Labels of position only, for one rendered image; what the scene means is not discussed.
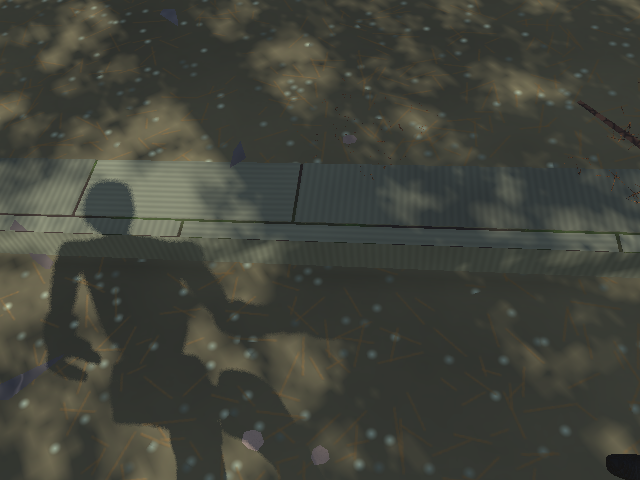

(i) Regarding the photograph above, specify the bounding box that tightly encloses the right robot hand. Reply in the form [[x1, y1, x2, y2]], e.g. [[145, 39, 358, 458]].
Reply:
[[606, 454, 640, 480]]

